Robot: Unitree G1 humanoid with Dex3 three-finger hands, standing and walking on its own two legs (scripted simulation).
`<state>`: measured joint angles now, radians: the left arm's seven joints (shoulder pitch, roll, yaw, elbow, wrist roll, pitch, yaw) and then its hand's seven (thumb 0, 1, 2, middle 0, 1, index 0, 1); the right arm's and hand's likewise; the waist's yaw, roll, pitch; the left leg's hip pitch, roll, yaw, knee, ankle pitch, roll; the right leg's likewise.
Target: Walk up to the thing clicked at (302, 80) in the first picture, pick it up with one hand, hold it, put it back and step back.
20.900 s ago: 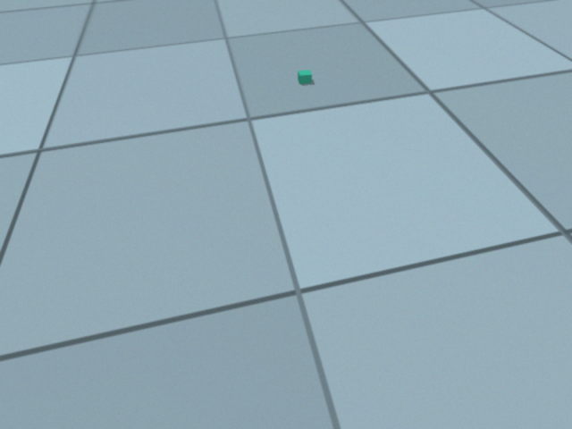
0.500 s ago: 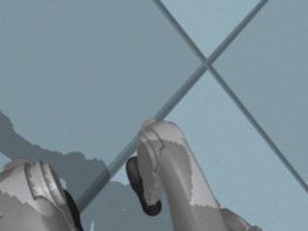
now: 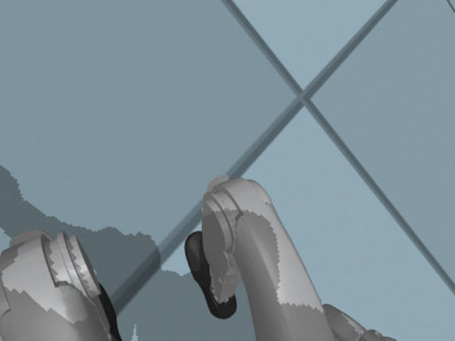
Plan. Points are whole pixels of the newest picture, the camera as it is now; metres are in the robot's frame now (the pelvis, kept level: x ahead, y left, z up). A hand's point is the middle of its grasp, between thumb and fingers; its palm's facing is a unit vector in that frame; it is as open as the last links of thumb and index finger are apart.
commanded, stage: close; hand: left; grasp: from above
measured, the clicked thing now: out of the picture +0.42 +0.33 -0.27
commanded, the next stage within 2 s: settle in 0.86 s
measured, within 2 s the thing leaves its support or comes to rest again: leaves its support in 1.30 s
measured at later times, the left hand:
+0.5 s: hand out of the picture +0.40 +0.33 -0.24, palm faces -0.38 -0.22 -0.90, open 9.9 cm
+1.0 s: hand out of the picture +0.40 +0.33 -0.23, palm faces -0.37 -0.21 -0.91, open 9.6 cm
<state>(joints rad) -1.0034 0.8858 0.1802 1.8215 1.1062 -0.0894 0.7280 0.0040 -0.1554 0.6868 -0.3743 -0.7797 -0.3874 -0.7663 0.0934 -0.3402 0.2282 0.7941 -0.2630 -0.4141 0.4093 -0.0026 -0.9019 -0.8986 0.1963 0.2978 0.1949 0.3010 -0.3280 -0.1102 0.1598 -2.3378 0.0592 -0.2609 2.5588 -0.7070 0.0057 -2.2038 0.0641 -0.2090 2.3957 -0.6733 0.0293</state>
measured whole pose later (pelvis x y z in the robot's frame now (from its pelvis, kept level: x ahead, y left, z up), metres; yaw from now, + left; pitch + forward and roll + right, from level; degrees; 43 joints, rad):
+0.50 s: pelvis +0.00 +0.00 +0.00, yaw +0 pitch +25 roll -13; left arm -1.02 0.89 0.13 1.82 1.09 -0.10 0.74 0.00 0.10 0.42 -0.65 -0.53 -0.65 -0.51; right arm 0.09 -0.35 0.25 0.78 -0.26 -0.43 0.40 0.00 -0.90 -0.90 0.20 0.30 0.19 0.30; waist -0.33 -0.12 0.17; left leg -2.32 0.06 -0.27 2.54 -0.71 -0.01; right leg -2.19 0.07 -0.22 2.38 -0.67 0.02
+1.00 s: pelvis +0.00 +0.00 +0.01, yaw +0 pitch +26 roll -13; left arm -1.00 0.87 0.09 1.79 1.07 -0.10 0.74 -0.01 0.12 0.29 -0.77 -0.39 -0.77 -0.37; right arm 0.10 -0.35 0.24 0.77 -0.25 -0.40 0.39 0.00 -0.90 -0.90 0.20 0.30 0.20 0.30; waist -0.32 -0.11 0.15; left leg -2.32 0.06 -0.26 2.53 -0.70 0.00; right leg -2.19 0.07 -0.21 2.37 -0.66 0.03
